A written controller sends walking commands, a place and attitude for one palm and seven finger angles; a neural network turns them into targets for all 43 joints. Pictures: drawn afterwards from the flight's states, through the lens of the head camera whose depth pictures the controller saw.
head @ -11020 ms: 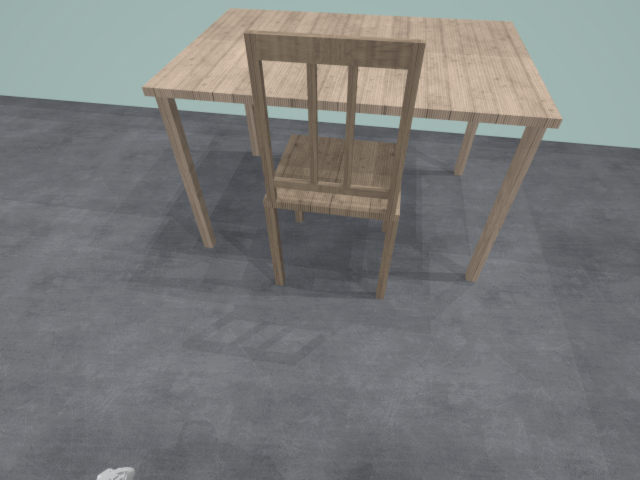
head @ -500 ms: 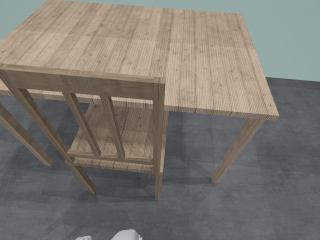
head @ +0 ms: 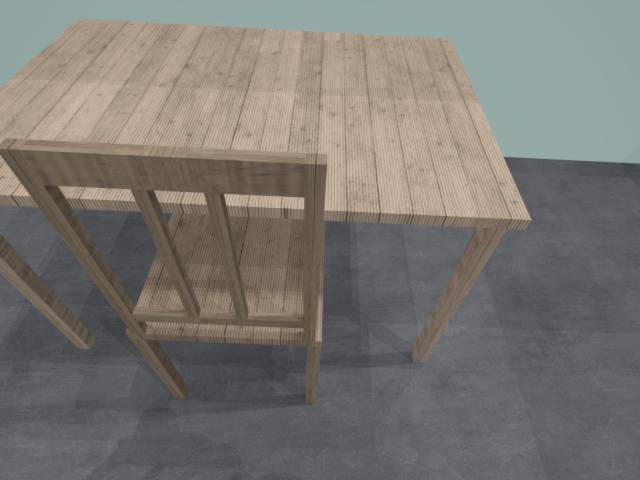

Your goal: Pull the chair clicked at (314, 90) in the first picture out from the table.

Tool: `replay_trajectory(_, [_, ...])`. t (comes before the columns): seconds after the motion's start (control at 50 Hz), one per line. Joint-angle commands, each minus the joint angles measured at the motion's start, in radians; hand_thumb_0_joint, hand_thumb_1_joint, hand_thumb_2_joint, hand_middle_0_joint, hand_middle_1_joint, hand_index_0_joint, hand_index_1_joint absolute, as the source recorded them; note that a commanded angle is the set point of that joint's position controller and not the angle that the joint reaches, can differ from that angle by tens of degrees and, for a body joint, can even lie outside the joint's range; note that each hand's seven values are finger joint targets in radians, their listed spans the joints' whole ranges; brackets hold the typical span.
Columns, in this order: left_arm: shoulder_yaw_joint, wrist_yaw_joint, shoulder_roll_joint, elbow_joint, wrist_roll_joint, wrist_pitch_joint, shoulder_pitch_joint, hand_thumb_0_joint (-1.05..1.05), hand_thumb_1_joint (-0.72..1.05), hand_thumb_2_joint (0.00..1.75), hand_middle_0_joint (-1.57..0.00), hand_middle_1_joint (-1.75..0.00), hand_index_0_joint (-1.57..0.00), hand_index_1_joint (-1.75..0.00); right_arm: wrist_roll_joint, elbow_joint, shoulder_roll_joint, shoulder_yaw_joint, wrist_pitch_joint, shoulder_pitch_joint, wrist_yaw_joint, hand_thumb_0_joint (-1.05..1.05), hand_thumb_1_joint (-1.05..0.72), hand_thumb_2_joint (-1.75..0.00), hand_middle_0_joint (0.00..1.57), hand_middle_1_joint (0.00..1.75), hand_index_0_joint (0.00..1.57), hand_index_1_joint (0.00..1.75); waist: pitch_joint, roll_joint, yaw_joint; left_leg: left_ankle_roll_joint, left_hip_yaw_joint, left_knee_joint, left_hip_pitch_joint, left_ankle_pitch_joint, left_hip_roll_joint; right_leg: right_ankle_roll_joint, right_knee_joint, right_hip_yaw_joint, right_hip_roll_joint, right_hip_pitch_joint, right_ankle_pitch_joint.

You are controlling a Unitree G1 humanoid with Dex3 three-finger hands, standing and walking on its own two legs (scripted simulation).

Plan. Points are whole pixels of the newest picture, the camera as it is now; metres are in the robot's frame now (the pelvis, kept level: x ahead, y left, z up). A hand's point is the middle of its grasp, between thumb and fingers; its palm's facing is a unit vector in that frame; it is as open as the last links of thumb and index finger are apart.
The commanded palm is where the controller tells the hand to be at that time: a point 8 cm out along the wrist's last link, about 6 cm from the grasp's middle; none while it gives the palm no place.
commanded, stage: come to a stop and stand still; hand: left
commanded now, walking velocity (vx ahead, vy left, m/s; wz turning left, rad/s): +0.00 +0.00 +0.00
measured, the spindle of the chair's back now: (173, 262) +0.46 +0.27 -0.07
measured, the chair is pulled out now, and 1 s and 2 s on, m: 0.00 0.00 0.00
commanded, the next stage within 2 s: look again from close up in 1.36 s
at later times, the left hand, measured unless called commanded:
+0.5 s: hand out of the picture -0.03 +0.06 -0.18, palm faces +0.08 -0.99 -0.12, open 7.4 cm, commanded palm none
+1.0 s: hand out of the picture -0.02 +0.11 -0.18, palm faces +0.07 -0.99 -0.16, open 7.4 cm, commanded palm none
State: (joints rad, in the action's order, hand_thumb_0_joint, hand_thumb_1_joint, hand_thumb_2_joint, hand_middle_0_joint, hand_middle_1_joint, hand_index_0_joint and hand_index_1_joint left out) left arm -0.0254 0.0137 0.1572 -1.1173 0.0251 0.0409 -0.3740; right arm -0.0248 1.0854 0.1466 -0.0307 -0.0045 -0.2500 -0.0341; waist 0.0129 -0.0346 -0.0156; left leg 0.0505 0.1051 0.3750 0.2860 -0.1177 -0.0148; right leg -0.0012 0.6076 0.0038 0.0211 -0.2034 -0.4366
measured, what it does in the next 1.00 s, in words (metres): steps on the spot: right foot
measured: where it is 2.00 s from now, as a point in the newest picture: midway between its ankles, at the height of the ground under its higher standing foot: outside the picture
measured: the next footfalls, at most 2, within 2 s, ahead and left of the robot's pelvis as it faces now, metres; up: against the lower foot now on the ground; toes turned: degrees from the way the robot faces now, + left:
right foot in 0.04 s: +0.01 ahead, -0.09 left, +0.00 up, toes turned +0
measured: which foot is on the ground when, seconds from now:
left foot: down 0.00-1.00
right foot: up 0.00-0.02, down 0.04-1.00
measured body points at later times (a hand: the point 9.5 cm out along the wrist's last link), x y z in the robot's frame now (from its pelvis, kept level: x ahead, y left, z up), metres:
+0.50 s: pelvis +0.02 -0.07 +0.00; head +0.02 -0.07 +0.45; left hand -0.03 +0.12 -0.17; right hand -0.02 -0.26 -0.17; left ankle +0.05 +0.09 -0.74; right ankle -0.06 -0.12 -0.74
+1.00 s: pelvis +0.05 -0.04 +0.00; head +0.05 -0.03 +0.45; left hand -0.02 +0.16 -0.17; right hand +0.08 -0.26 -0.16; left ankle +0.05 +0.09 -0.74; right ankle -0.06 -0.12 -0.74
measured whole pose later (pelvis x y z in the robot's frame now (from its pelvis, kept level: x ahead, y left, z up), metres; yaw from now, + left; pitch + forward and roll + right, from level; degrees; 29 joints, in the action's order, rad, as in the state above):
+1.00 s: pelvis +0.05 -0.04 +0.00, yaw +0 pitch -1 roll +1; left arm 0.01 0.05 0.11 -1.15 0.01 -0.02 -0.39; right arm 0.00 1.14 0.14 0.00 0.00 -0.21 -0.06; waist 0.02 -0.04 0.02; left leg -0.02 0.08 0.45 0.20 -0.23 0.03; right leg -0.05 0.37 0.02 -0.03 0.01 -0.37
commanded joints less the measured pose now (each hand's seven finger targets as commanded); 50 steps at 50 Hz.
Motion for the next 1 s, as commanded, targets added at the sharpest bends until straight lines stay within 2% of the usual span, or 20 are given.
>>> replay_trajectory(0.0, [-0.005, 0.015, 0.047, -0.007, -0.005, -0.03, -0.14, 0.0, 0.9, 0.9, -0.2, -0.3, -0.2, -0.3, 0.014, 0.007, 0.112, -0.019, 0.005, -0.05, 0.0, 0.0, -0.9, -0.9, 0.2, 0.3, 0.2, 0.3, -0.01, 0.076, 0.031, -0.01, -0.2, -0.112, 0.01, -0.262, 0.152, -0.031, -0.295, -0.025, 0.03, 0.115, 0.166])
replay_trajectory(0.02, [-0.001, 0.019, 0.062, -0.007, -0.005, -0.036, -0.128, 0.0, 0.9, 0.9, -0.2, -0.3, -0.2, -0.3, 0.019, 0.011, 0.082, -0.011, 0.003, -0.047, 0.003, 0.0, -0.9, -0.9, 0.2, 0.3, 0.2, 0.3, 0.023, -0.001, 0.026, -0.04, -0.141, -0.048, 0.014, -0.24, 0.1, -0.053, -0.339, -0.093, 0.088, 0.066, 0.108])
replay_trajectory(0.04, [0.006, 0.02, 0.07, -0.004, -0.01, -0.043, -0.094, 0.0, 0.9, 0.9, -0.2, -0.3, -0.2, -0.3, 0.018, 0.018, 0.053, -0.001, 0.003, -0.054, 0.005, 0.0, -0.9, -0.9, 0.2, 0.3, 0.2, 0.3, 0.038, -0.046, 0.01, -0.052, -0.102, -0.001, -0.049, -0.18, 0.069, -0.07, -0.381, -0.129, 0.133, -0.022, 0.045])
replay_trajectory(0.06, [0.011, 0.02, 0.08, 0.002, -0.015, -0.049, -0.047, 0.0, 0.9, 0.9, -0.2, -0.3, -0.2, -0.3, 0.017, 0.03, 0.038, 0.006, 0.002, -0.072, 0.008, 0.0, -0.9, -0.9, 0.2, 0.3, 0.2, 0.3, 0.061, -0.057, -0.009, -0.052, -0.099, 0.011, -0.09, -0.153, 0.067, -0.072, -0.411, -0.134, 0.145, -0.097, -0.017])
replay_trajectory(0.08, [0.014, 0.022, 0.065, 0.004, -0.018, -0.058, -0.028, 0.0, 0.9, 0.9, -0.2, -0.3, -0.2, -0.3, 0.012, 0.039, 0.035, 0.009, -0.001, -0.072, 0.009, 0.0, -0.9, -0.9, 0.2, 0.3, 0.2, 0.3, 0.104, -0.148, -0.006, -0.049, -0.1, 0.036, -0.095, -0.09, 0.067, -0.068, -0.426, -0.135, 0.122, -0.135, 0.004])
replay_trajectory(0.1, [0.019, 0.023, 0.051, 0.005, -0.02, -0.061, -0.022, 0.0, 0.9, 0.9, -0.2, -0.3, -0.2, -0.3, 0.011, 0.049, 0.041, 0.011, -0.001, -0.084, 0.01, 0.0, -0.9, -0.9, 0.2, 0.3, 0.2, 0.3, 0.132, -0.152, -0.008, -0.047, -0.103, 0.04, -0.105, -0.06, 0.077, -0.067, -0.426, -0.122, 0.119, -0.155, 0.021])
replay_trajectory(0.14, [0.025, 0.026, 0.037, -0.001, -0.022, -0.066, -0.043, 0.0, 0.9, 0.9, -0.2, -0.3, -0.2, -0.3, 0.011, 0.067, 0.041, 0.017, 0.003, -0.11, 0.008, 0.0, -0.9, -0.9, 0.2, 0.3, 0.2, 0.3, 0.142, -0.088, -0.006, -0.043, -0.117, 0.021, -0.125, -0.015, 0.094, -0.061, -0.402, -0.101, 0.101, -0.148, 0.081])
replay_trajectory(0.2, [0.024, 0.029, 0.037, -0.005, -0.024, -0.066, -0.069, 0.0, 0.9, 0.9, -0.2, -0.3, -0.2, -0.3, 0.013, 0.084, 0.028, 0.021, 0.002, -0.126, 0.007, 0.0, -0.9, -0.9, 0.2, 0.3, 0.2, 0.3, 0.166, -0.007, 0.003, -0.047, -0.114, 0.015, -0.104, -0.021, 0.098, -0.049, -0.4, -0.099, 0.088, -0.133, 0.081])
replay_trajectory(0.24, [0.023, 0.031, 0.033, -0.006, -0.024, -0.067, -0.08, 0.0, 0.9, 0.9, -0.2, -0.3, -0.2, -0.3, 0.013, 0.088, 0.02, 0.022, 0.002, -0.136, 0.004, 0.0, -0.9, -0.9, 0.2, 0.3, 0.2, 0.3, 0.17, 0.016, 0.008, -0.049, -0.111, 0.017, -0.094, -0.015, 0.099, -0.044, -0.393, -0.098, 0.082, -0.115, 0.108])
replay_trajectory(0.26, [0.022, 0.032, 0.037, -0.006, -0.024, -0.067, -0.091, 0.0, 0.9, 0.9, -0.2, -0.3, -0.2, -0.3, 0.015, 0.089, 0.016, 0.023, 0.001, -0.133, 0.003, 0.0, -0.9, -0.9, 0.2, 0.3, 0.2, 0.3, 0.183, 0.015, 0.015, -0.05, -0.106, 0.022, -0.082, -0.021, 0.099, -0.031, -0.4, -0.096, 0.08, -0.112, 0.117])
replay_trajectory(0.34, [0.018, 0.036, 0.024, -0.01, -0.024, -0.071, -0.108, 0.0, 0.9, 0.9, -0.2, -0.3, -0.2, -0.3, 0.015, 0.087, 0.006, 0.022, 0.006, -0.14, -0.006, 0.0, -0.9, -0.9, 0.2, 0.3, 0.2, 0.3, 0.119, 0.032, 0.015, -0.052, -0.096, 0.041, -0.101, 0.022, 0.104, -0.014, -0.366, -0.095, 0.083, -0.047, 0.3])
replay_trajectory(0.36, [0.016, 0.038, 0.024, -0.009, -0.023, -0.071, -0.11, 0.0, 0.9, 0.9, -0.2, -0.3, -0.2, -0.3, 0.017, 0.086, 0.006, 0.022, 0.006, -0.139, -0.008, 0.0, -0.9, -0.9, 0.2, 0.3, 0.2, 0.3, 0.13, 0.016, 0.017, -0.053, -0.09, 0.048, -0.09, 0.015, 0.103, -0.005, -0.364, -0.092, 0.08, -0.034, 0.346])
replay_trajectory(0.42, [0.014, 0.042, 0.017, -0.016, -0.021, -0.072, -0.128, 0.0, 0.9, 0.9, -0.2, -0.3, -0.2, -0.3, 0.018, 0.08, 0.002, 0.022, 0.007, -0.132, -0.013, 0.0, -0.9, -0.9, 0.2, 0.3, 0.2, 0.3, 0.088, 0.009, 0.02, -0.054, -0.08, 0.067, -0.098, 0.036, 0.1, 0.014, -0.331, -0.084, 0.087, 0.016, 0.524])
replay_trajectory(0.52, [0.011, 0.05, 0.011, -0.032, -0.017, -0.071, -0.167, 0.0, 0.9, 0.9, -0.2, -0.3, -0.2, -0.3, 0.023, 0.066, 0.004, 0.021, 0.006, -0.101, -0.021, 0.0, -0.9, -0.9, 0.2, 0.3, 0.2, 0.3, 0.067, -0.027, 0.031, -0.049, -0.058, 0.1, -0.092, 0.044, 0.09, 0.05, -0.284, -0.072, 0.098, 0.082, 0.829])
replay_trajectory(0.54, [0.01, 0.051, 0.015, -0.033, -0.016, -0.071, -0.17, 0.0, 0.9, 0.9, -0.2, -0.3, -0.2, -0.3, 0.024, 0.063, 0.005, 0.021, 0.007, -0.104, -0.022, 0.0, -0.9, -0.9, 0.2, 0.3, 0.2, 0.3, 0.05, -0.046, 0.028, -0.047, -0.058, 0.103, -0.092, 0.049, 0.089, 0.054, -0.274, -0.066, 0.099, 0.102, 0.872])
replay_trajectory(0.56, [0.011, 0.052, 0.014, -0.035, -0.016, -0.069, -0.176, 0.0, 0.9, 0.9, -0.2, -0.3, -0.2, -0.3, 0.026, 0.061, 0.007, 0.02, 0.004, -0.091, -0.023, 0.0, -0.9, -0.9, 0.2, 0.3, 0.2, 0.3, 0.069, -0.044, 0.032, -0.047, -0.052, 0.107, -0.089, 0.04, 0.087, 0.061, -0.275, -0.069, 0.098, 0.096, 0.892])
replay_trajectory(0.62, [0.012, 0.053, 0.012, -0.04, -0.015, -0.067, -0.181, 0.0, 0.9, 0.9, -0.2, -0.3, -0.2, -0.3, 0.026, 0.061, 0.014, 0.022, 0.003, -0.085, -0.026, 0.0, -0.9, -0.9, 0.2, 0.3, 0.2, 0.3, 0.066, -0.042, 0.027, -0.04, -0.059, 0.109, -0.119, 0.085, 0.09, 0.058, -0.265, -0.061, 0.096, 0.089, 0.902])
replay_trajectory(0.72, [0.015, 0.05, 0.017, -0.044, -0.014, -0.062, -0.18, 0.0, 0.9, 0.9, -0.2, -0.3, -0.2, -0.3, 0.025, 0.056, 0.03, 0.025, 0.005, -0.068, -0.025, 0.0, -0.9, -0.9, 0.2, 0.3, 0.2, 0.3, 0.083, 0.002, 0.025, -0.032, -0.071, 0.102, -0.168, 0.165, 0.108, 0.044, -0.278, -0.057, 0.083, 0.05, 0.766])
replay_trajectory(0.78, [0.017, 0.049, 0.021, -0.043, -0.014, -0.061, -0.176, 0.0, 0.9, 0.9, -0.2, -0.3, -0.2, -0.3, 0.025, 0.049, 0.04, 0.025, 0.006, -0.053, -0.024, 0.0, -0.9, -0.9, 0.2, 0.3, 0.2, 0.3, 0.083, -0.006, 0.026, -0.03, -0.075, 0.093, -0.175, 0.17, 0.112, 0.046, -0.285, -0.058, 0.082, 0.049, 0.725])
replay_trajectory(0.98, [0.018, 0.042, 0.042, -0.027, -0.015, -0.061, -0.134, 0.0, 0.9, 0.9, -0.2, -0.3, -0.2, -0.3, 0.021, 0.043, 0.068, 0.028, 0.018, -0.036, -0.019, 0.0, -0.9, -0.9, 0.2, 0.3, 0.2, 0.3, 0.058, 0.02, 0.027, -0.023, -0.108, 0.044, -0.193, 0.221, 0.123, 0.012, -0.294, -0.047, 0.082, 0.066, 0.545])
